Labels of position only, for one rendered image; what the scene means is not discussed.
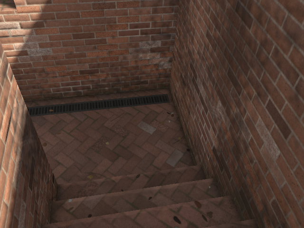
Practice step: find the stairs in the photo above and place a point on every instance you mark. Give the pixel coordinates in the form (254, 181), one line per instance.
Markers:
(171, 198)

